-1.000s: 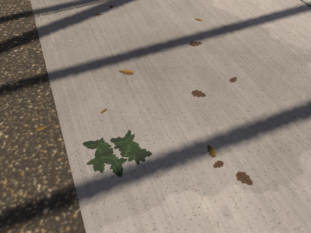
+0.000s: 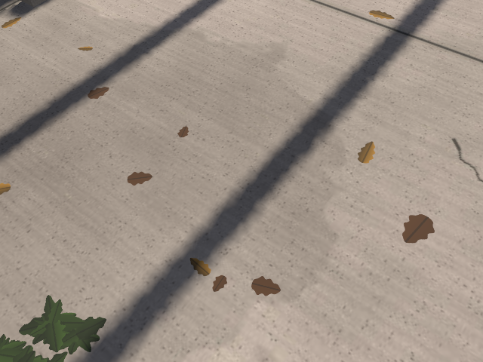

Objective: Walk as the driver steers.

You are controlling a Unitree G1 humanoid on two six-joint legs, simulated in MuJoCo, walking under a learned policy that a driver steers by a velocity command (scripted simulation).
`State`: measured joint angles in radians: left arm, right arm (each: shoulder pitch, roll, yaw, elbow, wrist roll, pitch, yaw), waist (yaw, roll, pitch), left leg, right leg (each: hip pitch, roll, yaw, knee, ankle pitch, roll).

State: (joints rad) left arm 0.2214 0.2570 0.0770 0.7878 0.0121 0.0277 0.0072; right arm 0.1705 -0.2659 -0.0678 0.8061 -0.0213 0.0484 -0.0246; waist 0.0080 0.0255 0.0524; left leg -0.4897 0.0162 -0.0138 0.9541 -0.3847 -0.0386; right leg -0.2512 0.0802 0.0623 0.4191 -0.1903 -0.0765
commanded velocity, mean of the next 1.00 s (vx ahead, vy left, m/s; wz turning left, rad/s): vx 0.19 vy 0.00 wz -0.56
